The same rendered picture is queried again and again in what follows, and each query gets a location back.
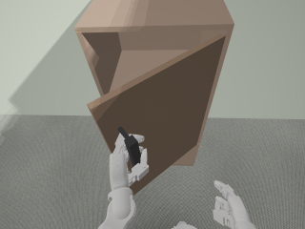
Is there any left robot hand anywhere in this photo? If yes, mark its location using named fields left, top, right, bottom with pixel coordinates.
left=109, top=134, right=149, bottom=191

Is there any robot left forearm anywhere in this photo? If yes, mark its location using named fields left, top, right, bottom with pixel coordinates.
left=98, top=187, right=137, bottom=229

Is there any right robot hand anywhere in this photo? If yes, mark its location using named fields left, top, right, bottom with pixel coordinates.
left=213, top=180, right=251, bottom=229

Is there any cupboard door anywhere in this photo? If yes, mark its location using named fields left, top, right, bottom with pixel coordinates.
left=87, top=33, right=226, bottom=196

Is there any handle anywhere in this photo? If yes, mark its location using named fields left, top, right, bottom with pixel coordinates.
left=117, top=126, right=141, bottom=167

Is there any robot right shin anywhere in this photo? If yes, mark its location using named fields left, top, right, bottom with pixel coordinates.
left=177, top=221, right=187, bottom=225

